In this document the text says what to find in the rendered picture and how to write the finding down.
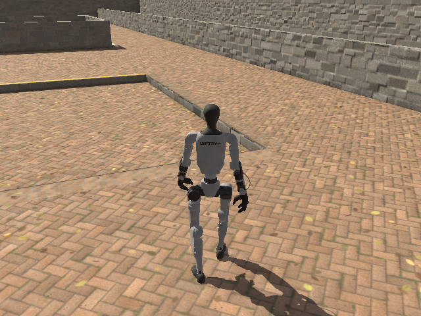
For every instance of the right robot forearm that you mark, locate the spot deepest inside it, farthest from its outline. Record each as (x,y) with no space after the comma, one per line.
(240,180)

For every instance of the left robot upper arm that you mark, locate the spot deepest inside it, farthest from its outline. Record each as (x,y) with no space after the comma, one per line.
(189,140)

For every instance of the robot left shin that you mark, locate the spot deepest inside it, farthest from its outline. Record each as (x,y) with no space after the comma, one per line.
(197,249)

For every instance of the left robot forearm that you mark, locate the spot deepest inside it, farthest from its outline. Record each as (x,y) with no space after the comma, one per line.
(182,171)

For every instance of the right robot hand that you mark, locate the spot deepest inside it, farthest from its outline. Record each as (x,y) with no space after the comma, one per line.
(244,202)

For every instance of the left robot hand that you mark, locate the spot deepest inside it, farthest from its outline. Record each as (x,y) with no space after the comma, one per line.
(187,181)

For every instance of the right robot upper arm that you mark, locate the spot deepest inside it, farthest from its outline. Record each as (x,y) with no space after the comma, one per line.
(234,151)

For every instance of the right robot foot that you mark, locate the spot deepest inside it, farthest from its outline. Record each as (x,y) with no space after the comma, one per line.
(220,253)

